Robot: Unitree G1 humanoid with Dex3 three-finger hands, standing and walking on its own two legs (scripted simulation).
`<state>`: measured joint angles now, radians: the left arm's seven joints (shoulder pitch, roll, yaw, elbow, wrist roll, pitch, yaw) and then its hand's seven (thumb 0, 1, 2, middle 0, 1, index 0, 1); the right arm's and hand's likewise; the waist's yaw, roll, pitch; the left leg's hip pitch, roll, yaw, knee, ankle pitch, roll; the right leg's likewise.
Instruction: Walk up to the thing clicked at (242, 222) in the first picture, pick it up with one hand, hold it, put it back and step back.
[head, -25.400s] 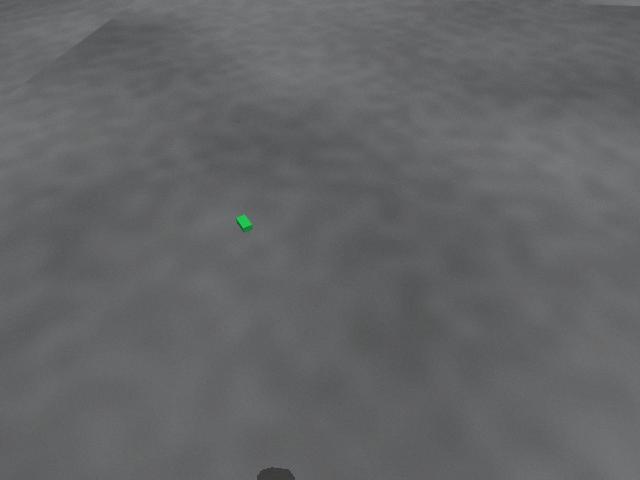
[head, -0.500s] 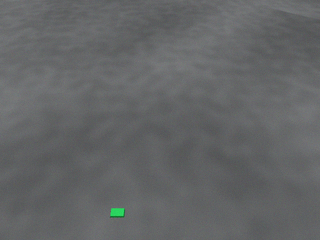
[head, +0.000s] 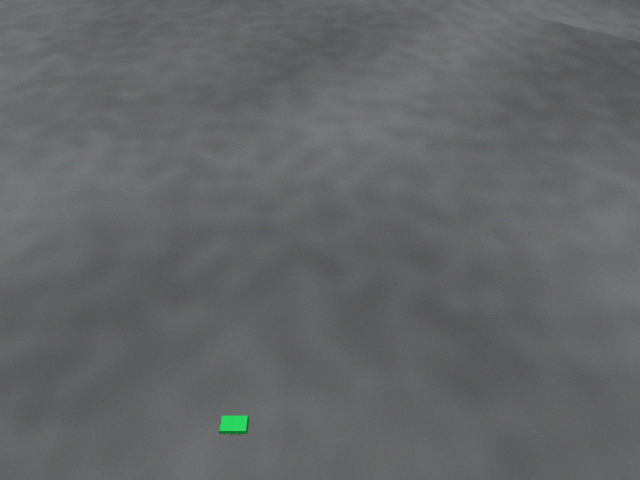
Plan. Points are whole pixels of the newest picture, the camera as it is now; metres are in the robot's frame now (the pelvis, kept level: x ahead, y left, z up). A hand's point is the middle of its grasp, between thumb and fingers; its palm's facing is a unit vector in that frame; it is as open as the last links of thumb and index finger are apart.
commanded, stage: stand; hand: left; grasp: from above
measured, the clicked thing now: (234, 424) +0.42 +0.27 -0.77
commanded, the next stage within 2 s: rise first in 0.24 s
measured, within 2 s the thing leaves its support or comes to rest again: neither
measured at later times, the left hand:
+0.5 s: hand out of the picture +0.12 +0.25 -0.16, palm faces +0.03 -0.94 -0.33, open 7.9 cm
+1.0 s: hand out of the picture +0.12 +0.27 -0.23, palm faces -0.13 -0.89 -0.44, open 12.9 cm
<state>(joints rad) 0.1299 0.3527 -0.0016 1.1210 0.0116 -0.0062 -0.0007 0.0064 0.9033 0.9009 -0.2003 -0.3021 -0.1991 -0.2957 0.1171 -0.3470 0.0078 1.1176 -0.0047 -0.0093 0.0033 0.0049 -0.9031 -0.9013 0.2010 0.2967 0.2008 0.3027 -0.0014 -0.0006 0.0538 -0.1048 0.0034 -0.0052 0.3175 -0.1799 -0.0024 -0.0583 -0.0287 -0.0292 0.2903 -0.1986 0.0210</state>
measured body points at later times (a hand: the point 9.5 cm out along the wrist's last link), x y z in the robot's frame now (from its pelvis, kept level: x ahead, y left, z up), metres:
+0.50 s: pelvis -0.02 +0.00 -0.01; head +0.03 +0.00 +0.44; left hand +0.12 +0.30 -0.14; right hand +0.08 -0.28 -0.14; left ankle +0.00 +0.12 -0.75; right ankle -0.02 -0.13 -0.75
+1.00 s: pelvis -0.02 +0.00 -0.09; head +0.08 +0.01 +0.35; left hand +0.13 +0.31 -0.20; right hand +0.13 -0.26 -0.19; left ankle +0.00 +0.12 -0.75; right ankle -0.03 -0.13 -0.75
